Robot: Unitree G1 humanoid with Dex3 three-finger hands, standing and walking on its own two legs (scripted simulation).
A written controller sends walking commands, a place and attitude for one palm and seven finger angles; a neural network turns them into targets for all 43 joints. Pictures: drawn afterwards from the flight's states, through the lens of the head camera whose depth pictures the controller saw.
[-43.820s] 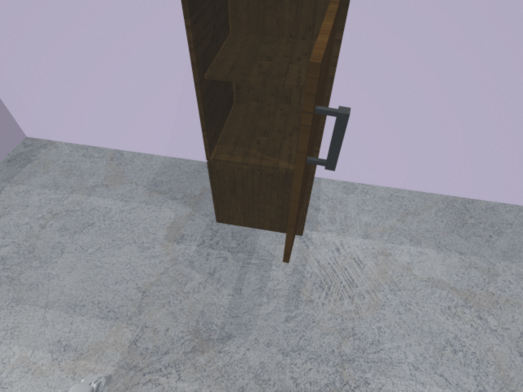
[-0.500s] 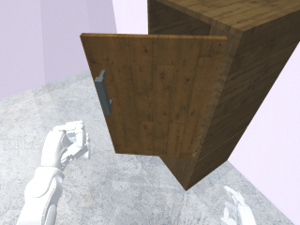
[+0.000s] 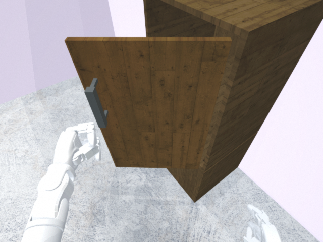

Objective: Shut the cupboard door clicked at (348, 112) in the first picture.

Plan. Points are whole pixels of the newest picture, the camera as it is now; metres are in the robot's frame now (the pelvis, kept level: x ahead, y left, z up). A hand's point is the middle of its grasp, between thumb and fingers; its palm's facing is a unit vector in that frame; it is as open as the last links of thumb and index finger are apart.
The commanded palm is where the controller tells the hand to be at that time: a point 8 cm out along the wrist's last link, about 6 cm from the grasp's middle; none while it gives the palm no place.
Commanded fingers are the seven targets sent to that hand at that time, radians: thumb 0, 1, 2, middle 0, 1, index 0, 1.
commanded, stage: bring the fist close to the handle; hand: left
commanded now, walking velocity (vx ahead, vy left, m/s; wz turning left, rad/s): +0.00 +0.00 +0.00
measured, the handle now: (99, 103) +0.45 +0.20 +0.10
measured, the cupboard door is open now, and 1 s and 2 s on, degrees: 52 52 36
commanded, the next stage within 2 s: push the door shut along its arc in 0.64 s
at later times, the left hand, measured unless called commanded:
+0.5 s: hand (103, 128) +0.36 +0.16 +0.11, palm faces +0.03 -1.00 -0.04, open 3.1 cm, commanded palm +0.32 +0.21 +0.10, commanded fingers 0.00 0.90 0.90 -1.30 -1.50 -1.30 -1.50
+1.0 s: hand (107, 126) +0.37 +0.16 +0.10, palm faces -0.04 -1.00 -0.04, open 3.1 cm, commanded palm +0.36 +0.21 +0.10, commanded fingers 0.00 0.90 0.90 -1.30 -1.50 -1.30 -1.50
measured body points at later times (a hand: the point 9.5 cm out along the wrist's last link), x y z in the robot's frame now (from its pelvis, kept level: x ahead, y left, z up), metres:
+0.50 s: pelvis +0.00 +0.01 +0.00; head +0.02 +0.00 +0.45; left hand +0.35 +0.21 +0.11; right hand +0.13 -0.24 -0.10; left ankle +0.01 +0.09 -0.72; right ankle -0.01 -0.08 -0.72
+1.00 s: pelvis -0.01 +0.01 +0.00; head +0.01 +0.01 +0.45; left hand +0.37 +0.21 +0.10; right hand +0.12 -0.24 -0.10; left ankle +0.01 +0.09 -0.72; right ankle -0.01 -0.08 -0.72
